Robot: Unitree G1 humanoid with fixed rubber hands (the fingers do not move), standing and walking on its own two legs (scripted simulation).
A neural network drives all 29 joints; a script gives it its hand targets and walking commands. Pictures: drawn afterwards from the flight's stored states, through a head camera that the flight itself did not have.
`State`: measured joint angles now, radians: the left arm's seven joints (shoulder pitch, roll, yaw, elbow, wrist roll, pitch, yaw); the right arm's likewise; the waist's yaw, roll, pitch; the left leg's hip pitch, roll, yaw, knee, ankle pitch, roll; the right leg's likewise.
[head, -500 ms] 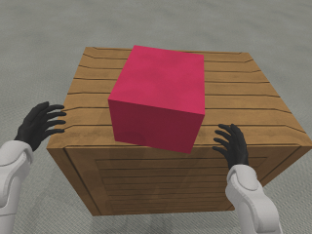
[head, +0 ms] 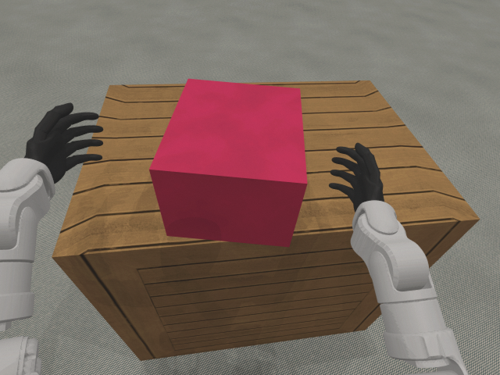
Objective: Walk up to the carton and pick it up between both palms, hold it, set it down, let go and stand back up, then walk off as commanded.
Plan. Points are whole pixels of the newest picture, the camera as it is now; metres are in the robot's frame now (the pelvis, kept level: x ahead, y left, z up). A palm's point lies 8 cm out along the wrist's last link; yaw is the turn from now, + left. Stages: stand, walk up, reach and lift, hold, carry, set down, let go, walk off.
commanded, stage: reach and lift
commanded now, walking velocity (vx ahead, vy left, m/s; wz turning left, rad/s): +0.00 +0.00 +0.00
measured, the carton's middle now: (236, 159) +0.50 +0.01 +0.06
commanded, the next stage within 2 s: none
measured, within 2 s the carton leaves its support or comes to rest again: neither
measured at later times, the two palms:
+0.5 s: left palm (66, 99) +0.43 +0.25 +0.23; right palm (368, 149) +0.39 -0.19 +0.18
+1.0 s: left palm (91, 103) +0.46 +0.23 +0.20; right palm (367, 140) +0.42 -0.20 +0.17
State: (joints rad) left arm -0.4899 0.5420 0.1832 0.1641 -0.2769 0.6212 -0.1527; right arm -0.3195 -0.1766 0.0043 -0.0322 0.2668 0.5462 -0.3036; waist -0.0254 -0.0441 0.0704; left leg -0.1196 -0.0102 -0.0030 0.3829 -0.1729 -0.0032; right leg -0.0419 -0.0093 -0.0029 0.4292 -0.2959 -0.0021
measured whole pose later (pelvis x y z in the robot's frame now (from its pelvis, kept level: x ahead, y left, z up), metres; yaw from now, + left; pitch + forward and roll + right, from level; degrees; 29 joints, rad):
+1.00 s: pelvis +0.01 +0.00 +0.00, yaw +0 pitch +1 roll +1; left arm -1.06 0.55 0.02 1.08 -0.28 0.29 -0.15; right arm -0.89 -0.22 0.00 0.79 0.33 0.32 -0.26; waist -0.10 -0.05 -0.03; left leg -0.24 -0.01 0.00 0.38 -0.17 0.00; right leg -0.16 -0.01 0.00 0.43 -0.29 0.00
